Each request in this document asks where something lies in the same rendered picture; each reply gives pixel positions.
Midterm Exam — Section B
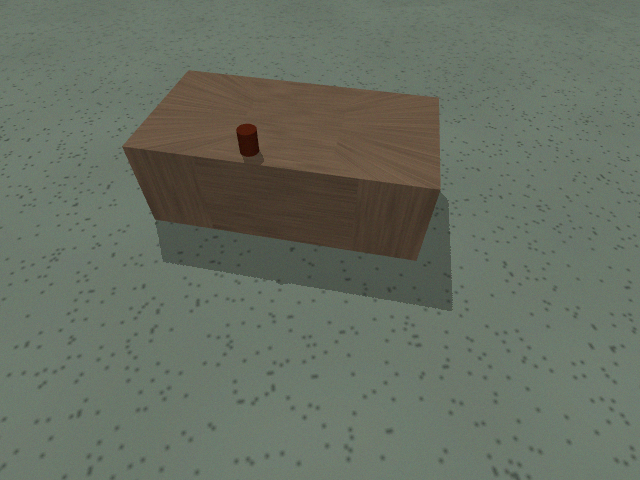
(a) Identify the can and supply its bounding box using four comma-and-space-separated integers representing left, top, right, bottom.
236, 124, 259, 157

